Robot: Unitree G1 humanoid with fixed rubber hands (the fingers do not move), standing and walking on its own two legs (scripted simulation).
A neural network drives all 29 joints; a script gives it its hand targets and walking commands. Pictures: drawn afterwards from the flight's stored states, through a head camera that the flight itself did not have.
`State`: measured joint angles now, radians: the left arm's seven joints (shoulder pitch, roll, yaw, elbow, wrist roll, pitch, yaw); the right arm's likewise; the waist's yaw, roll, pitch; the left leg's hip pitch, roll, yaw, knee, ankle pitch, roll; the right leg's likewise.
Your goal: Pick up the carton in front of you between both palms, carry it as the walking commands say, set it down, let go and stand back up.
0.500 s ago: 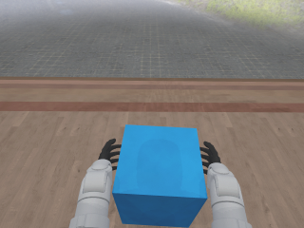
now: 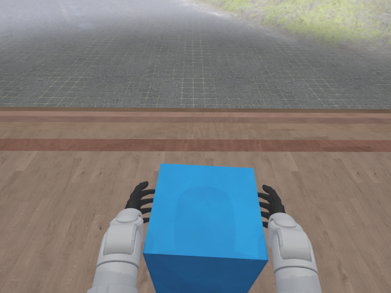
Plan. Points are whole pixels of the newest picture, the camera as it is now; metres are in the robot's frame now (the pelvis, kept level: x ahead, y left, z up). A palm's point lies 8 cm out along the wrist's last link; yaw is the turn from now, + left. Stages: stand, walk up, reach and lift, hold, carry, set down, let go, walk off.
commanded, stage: hold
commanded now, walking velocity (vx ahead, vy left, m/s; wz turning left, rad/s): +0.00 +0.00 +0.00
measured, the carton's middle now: (203, 233) +0.29 +0.00 -0.03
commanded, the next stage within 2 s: carry in 1.16 s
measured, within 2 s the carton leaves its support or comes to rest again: neither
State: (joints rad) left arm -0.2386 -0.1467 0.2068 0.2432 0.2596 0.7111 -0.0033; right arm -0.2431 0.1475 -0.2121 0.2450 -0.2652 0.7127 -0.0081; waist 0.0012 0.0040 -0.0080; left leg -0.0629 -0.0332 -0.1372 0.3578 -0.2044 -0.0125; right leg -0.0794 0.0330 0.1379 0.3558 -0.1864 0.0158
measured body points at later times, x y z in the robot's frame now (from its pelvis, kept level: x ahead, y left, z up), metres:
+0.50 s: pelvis -0.01 +0.00 +0.00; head -0.06 +0.00 +0.45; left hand +0.29 +0.15 +0.04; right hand +0.29 -0.15 +0.04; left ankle +0.00 +0.13 -0.75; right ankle +0.01 -0.13 -0.75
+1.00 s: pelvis +0.00 +0.00 +0.00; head -0.05 +0.00 +0.45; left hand +0.29 +0.15 +0.04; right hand +0.29 -0.15 +0.04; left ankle +0.00 +0.13 -0.75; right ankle +0.01 -0.13 -0.75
